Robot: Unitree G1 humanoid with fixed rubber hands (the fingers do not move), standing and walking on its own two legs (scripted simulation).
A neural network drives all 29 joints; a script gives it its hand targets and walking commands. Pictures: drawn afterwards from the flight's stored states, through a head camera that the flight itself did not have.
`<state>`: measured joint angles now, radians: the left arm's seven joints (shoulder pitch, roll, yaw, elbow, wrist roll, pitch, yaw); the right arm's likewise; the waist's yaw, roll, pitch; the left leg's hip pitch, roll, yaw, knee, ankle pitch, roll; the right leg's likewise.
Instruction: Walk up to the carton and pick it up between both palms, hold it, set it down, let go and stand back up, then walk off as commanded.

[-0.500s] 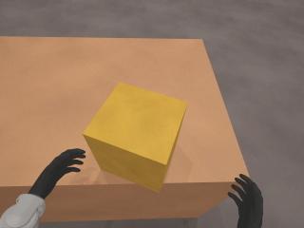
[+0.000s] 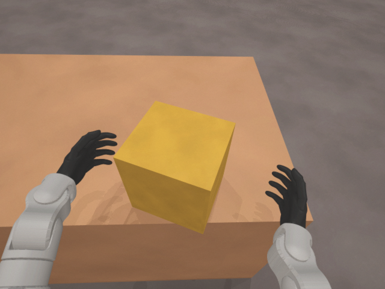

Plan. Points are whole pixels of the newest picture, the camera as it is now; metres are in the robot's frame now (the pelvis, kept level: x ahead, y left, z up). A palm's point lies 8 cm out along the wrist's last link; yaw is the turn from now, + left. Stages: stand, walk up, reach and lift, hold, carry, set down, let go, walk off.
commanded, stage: reach and lift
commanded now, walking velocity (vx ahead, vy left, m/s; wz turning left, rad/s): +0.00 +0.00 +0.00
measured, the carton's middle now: (179, 168) +0.38 +0.07 +0.02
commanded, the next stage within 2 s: none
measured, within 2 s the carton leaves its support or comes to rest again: neither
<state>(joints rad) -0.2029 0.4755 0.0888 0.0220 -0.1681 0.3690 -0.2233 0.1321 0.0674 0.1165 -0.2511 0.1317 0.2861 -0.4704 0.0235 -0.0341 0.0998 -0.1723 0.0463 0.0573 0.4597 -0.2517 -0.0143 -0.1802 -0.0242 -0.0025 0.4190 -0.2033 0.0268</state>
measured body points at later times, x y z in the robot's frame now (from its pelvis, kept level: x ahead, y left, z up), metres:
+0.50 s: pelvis -0.01 +0.00 +0.00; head +0.00 +0.02 +0.45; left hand +0.39 +0.22 +0.17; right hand +0.32 -0.15 +0.14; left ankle +0.00 +0.12 -0.74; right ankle +0.01 -0.14 -0.74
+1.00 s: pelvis -0.01 +0.00 +0.00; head -0.01 +0.02 +0.45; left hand +0.43 +0.20 +0.17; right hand +0.36 -0.15 +0.14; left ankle +0.00 +0.12 -0.74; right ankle +0.01 -0.14 -0.74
